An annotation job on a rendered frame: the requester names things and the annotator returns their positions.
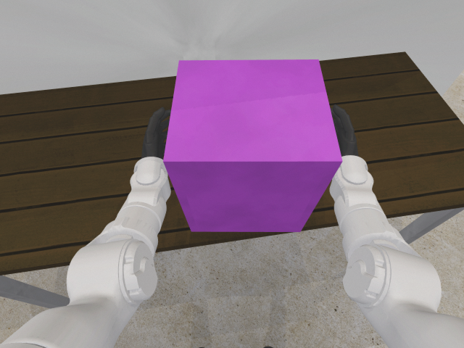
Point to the robot right upper arm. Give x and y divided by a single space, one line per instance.
399 294

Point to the robot left hand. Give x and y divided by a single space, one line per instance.
153 145

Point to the right robot forearm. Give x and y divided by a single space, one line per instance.
359 215

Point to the left robot forearm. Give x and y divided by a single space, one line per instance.
144 210

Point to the table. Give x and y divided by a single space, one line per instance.
67 156

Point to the robot right hand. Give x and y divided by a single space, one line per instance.
344 131

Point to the robot left upper arm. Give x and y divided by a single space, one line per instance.
106 284

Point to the carton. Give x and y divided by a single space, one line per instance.
251 144

